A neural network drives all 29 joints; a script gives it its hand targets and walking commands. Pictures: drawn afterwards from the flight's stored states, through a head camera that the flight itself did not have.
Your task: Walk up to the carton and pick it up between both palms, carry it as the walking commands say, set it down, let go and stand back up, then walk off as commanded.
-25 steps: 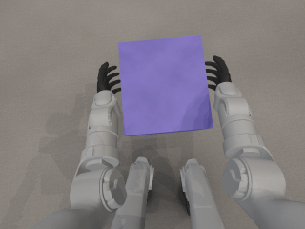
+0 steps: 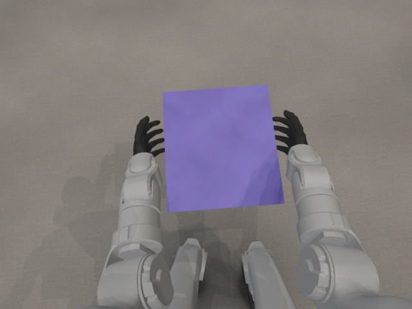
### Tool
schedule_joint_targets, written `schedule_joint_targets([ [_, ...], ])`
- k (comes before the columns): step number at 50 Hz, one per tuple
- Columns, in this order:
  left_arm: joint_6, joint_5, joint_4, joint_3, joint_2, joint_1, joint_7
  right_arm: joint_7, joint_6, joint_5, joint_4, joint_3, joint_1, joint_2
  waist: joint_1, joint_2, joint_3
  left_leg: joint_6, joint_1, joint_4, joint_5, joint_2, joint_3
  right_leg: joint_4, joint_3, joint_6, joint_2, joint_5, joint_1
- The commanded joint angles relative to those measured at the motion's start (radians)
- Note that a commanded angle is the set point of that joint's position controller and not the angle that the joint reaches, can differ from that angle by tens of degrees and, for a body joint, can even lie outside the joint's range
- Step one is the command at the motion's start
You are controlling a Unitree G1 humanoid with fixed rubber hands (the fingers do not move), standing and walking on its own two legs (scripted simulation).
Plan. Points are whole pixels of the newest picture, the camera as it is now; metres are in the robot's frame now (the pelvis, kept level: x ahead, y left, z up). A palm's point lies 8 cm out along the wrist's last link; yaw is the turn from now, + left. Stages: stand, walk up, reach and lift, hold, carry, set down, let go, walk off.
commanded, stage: reach and lift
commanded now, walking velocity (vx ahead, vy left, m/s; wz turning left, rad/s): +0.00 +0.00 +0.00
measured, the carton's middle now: (218, 154) +0.43 +0.02 -0.13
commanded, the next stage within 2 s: none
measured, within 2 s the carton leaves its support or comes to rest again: neither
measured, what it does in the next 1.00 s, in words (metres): rises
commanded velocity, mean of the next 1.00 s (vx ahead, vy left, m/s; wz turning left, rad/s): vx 0.00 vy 0.00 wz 0.00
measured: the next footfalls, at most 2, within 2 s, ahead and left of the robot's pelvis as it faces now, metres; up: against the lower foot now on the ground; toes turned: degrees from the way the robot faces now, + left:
none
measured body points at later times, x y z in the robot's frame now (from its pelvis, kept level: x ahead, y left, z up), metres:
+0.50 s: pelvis +0.03 +0.00 +0.07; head +0.16 +0.00 +0.50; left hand +0.38 +0.17 +0.02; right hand +0.41 -0.14 +0.01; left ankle +0.06 +0.13 -0.62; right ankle +0.06 -0.12 -0.62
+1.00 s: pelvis +0.04 +0.00 +0.11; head +0.10 -0.01 +0.56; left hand +0.36 +0.18 +0.10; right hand +0.38 -0.14 +0.09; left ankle +0.06 +0.13 -0.62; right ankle +0.06 -0.12 -0.62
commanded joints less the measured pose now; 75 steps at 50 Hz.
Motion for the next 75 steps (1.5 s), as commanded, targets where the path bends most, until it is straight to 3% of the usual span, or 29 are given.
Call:
schedule_joint_targets([
  [1,0.012,-0.141,0.09,-0.586,-0.967,-0.531,-0.37,0.303,-0.045,0.16,-0.028,0.519,-0.568,0.999,0.004,-0.031,-0.734,0.017,0.491,-0.145,0.282,-0.056,0.123,-0.168,-0.109,-0.017,0.051,0.257,0.455],
  [28,0.044,-0.102,-0.024,-0.652,-0.967,-0.268,-0.406,0.339,-0.009,0.124,-0.125,0.586,-0.3,1.022,0.008,-0.019,-0.509,0.022,0.846,-0.475,0.442,-0.023,0.087,-0.501,-0.065,-0.025,0.019,0.418,0.8],
  [45,0.093,-0.111,-0.059,-0.682,-0.977,-0.166,-0.408,0.334,0.038,0.125,-0.219,0.637,-0.206,1.014,0.009,-0.009,-0.358,0.023,1.082,-0.66,0.469,-0.02,0.076,-0.667,-0.054,-0.024,0.012,0.43,1.014],
  [60,0.2,-0.149,-0.108,-0.691,-0.978,-0.135,-0.402,0.331,0.142,0.157,-0.265,0.658,-0.174,1.024,0.005,0.003,-0.175,0.014,1.243,-0.783,0.425,-0.018,0.071,-0.797,-0.052,-0.027,0.011,0.369,1.184],
  [75,0.348,-0.234,-0.253,-0.768,-0.957,-0.142,-0.4,0.334,0.281,0.22,-0.385,0.713,-0.163,1.019,-0.001,0.013,-0.034,0.011,1.364,-0.85,0.395,-0.007,0.067,-0.87,-0.039,-0.035,-0.012,0.35,1.306],
])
